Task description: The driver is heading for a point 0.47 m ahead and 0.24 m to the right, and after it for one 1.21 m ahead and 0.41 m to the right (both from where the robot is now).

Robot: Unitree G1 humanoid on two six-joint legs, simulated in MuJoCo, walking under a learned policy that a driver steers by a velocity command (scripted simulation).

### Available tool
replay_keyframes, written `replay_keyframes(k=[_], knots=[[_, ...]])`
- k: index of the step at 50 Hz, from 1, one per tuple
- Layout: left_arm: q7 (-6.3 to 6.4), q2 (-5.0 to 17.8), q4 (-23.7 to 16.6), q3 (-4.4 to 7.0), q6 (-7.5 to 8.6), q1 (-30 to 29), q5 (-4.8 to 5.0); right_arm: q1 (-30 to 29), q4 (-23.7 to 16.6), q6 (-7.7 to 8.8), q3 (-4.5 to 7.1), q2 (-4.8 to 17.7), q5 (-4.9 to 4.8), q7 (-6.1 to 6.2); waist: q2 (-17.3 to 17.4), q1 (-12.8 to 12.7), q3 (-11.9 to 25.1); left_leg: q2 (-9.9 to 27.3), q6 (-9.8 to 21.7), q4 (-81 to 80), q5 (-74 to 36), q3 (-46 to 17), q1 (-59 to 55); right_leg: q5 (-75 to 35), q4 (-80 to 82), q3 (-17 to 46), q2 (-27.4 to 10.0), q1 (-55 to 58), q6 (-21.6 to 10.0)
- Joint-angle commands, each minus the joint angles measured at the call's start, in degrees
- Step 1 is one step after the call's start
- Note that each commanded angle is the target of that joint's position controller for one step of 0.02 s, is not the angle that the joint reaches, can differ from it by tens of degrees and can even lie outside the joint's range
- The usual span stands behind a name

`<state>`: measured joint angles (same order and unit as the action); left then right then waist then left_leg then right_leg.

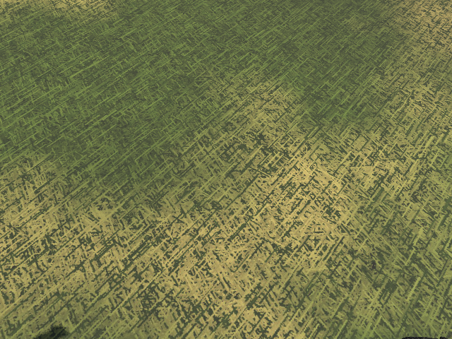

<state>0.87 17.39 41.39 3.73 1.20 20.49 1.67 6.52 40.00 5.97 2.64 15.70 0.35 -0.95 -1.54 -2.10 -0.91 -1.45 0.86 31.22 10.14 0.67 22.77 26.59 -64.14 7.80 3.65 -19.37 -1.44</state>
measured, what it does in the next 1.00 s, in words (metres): walks ahead, turning right: right foot, then left foot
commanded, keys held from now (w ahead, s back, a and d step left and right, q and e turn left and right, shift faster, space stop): w+e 0.88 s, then w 0.12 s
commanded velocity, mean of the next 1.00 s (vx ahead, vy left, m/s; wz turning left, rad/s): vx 0.50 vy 0.00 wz -0.58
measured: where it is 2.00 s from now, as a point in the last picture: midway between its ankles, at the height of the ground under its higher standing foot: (363, 204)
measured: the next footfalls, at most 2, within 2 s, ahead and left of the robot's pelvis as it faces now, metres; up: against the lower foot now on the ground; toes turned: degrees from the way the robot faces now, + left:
right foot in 0.42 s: +0.35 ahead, -0.18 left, +0.00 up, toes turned -17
left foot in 0.90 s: +0.69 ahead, -0.11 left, +0.00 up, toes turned -35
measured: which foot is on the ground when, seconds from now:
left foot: down 0.00-0.42, up 0.44-0.88, down 0.90-1.00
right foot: up 0.00-0.40, down 0.42-0.90, up 0.92-1.00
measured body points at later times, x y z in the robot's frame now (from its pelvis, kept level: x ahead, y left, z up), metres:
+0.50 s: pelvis +0.26 -0.08 -0.01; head +0.30 -0.10 +0.44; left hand +0.52 +0.12 -0.08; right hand +0.24 -0.38 -0.13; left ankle +0.14 +0.11 -0.64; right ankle +0.31 -0.17 -0.73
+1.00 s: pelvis +0.55 -0.14 +0.00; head +0.57 -0.15 +0.45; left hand +0.76 +0.06 -0.11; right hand +0.55 -0.46 -0.08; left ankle +0.66 -0.09 -0.73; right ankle +0.37 -0.18 -0.64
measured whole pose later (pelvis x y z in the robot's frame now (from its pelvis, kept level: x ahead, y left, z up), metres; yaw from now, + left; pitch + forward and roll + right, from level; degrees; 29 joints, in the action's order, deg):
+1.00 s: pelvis +0.55 -0.14 +0.00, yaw -34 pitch +1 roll +1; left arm 1.0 17.0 42.3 3.3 1.6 20.1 1.5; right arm 8.0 41.0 6.0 3.0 15.8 0.4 -1.6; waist -1.4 -1.4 -0.9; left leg -2.2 1.3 30.2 10.2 0.2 21.5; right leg 25.6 -66.1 7.8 3.7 -19.4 -1.3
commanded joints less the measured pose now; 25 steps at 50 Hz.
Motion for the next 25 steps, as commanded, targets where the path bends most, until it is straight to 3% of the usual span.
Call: replay_keyframes(k=[1,3,6,12,16,18,19,20,21,22,23,24,25], knots=[[-0.12,7.3,-6.5,2.03,0.77,-4.7,-0.58,6.2,-0.9,-0.45,1.98,6.1,0.4,0.67,6.9,4.5,1.1,18.3,8.8,-17.3,8.2,-22.4,-20.0,-6.1,-6.6,0.2,-7.9,-23.4,0.8],[-0.53,4.8,-6.4,1.69,0.14,-3.9,-0.01,5.4,-0.2,-0.08,1.91,5.5,0.29,0.74,8.8,3.2,-0.1,16.1,8.6,-20.0,2.3,-15.1,-15.5,-8.0,-3.7,-1.3,-9.4,-19.9,0.9],[-0.67,2.8,-7.9,1.11,-0.31,-6.7,-0.42,6.3,1.4,0.5,2.77,7.6,-0.03,0.73,6.8,3.3,-0.8,17.0,10.3,-22.3,-5.7,-9.0,-15.9,-12.2,1.9,-1.9,-10.4,-22.1,1.7],[-2.6,1.2,-9.5,0.23,0.65,-15.2,-0.41,7.8,3.5,-0.48,3.42,10.2,-0.47,1.13,5.2,6.0,-2.1,15.3,8.2,-22.7,-13.3,3.3,-19.0,-27.5,20.2,-6.3,-9.4,-18.9,1.3],[-3.85,1.9,-11.8,0.39,0.54,-19.8,-0.2,10.3,5.1,-1.68,4.12,12.3,-1.67,1.14,5.3,6.6,-3.8,17.5,6.7,-20.7,-18.1,6.5,-24.7,-24.0,26.9,-9.0,-8.1,-17.4,-1.0],[-4.03,3.8,-12.1,1.38,0.25,-17.9,-0.63,10.0,5.2,-2.4,4.68,14.0,-2.3,1.39,6.7,4.2,-1.6,17.7,5.6,-14.0,-35.9,8.8,-27.3,-17.9,28.3,-11.9,-5.0,-12.0,-3.3],[-3.94,5.5,-11.2,2.36,0.02,-13.6,-0.77,9.8,5.1,-2.84,4.91,14.7,-2.56,1.59,7.2,1.4,1.3,17.2,4.9,-6.7,-44.8,10.1,-27.4,-15.7,29.0,-13.5,-2.6,-5.8,-4.8],[-3.51,8.1,-8.7,3.99,-0.21,-4.6,-0.62,9.1,4.8,-3.19,4.63,14.1,-2.72,1.83,6.0,-3.7,5.9,15.4,3.3,4.8,-46.9,12.0,-23.2,-18.9,32.5,-14.2,-0.1,7.0,-6.9],[-2.41,12.3,-6.1,5.91,-0.8,5.7,-0.29,10.0,4.0,-3.01,3.54,11.6,-1.29,2.06,1.0,-8.0,11.3,13.3,0.8,21.9,-31.2,11.9,-9.4,-19.3,33.2,-5.3,-4.3,25.2,-10.0],[-2.0,19.1,-6.7,6.47,-0.28,3.1,0.36,14.8,0.1,-1.66,0.72,3.2,1.16,1.31,-15.0,-0.1,15.8,1.7,-2.6,42.0,22.0,7.5,16.2,-8.6,38.5,27.9,-19.4,41.8,-20.4],[-2.31,14.3,-8.5,5.02,0.78,4.9,-0.03,9.2,-0.3,0.42,1.24,7.8,-0.84,0.59,-8.5,-4.8,22.6,1.0,-1.9,48.3,24.2,-5.3,22.2,-0.2,46.5,40.0,-22.6,43.7,-22.3],[-2.52,11.1,-7.5,3.93,1.71,3.0,-0.55,3.9,-2.0,1.5,1.98,10.6,-2.9,0.16,-5.6,-5.3,14.0,3.6,-0.7,47.3,18.2,-5.4,26.6,-4.6,47.7,31.7,-21.0,38.3,-19.3],[-2.49,9.8,-7.5,3.4,2.14,-0.1,-0.47,3.4,-1.9,2.11,1.61,9.8,-2.28,0.38,-1.8,-2.8,9.3,5.9,-0.2,42.1,13.1,-5.3,24.2,-10.3,47.6,25.0,-18.5,30.0,-17.4]])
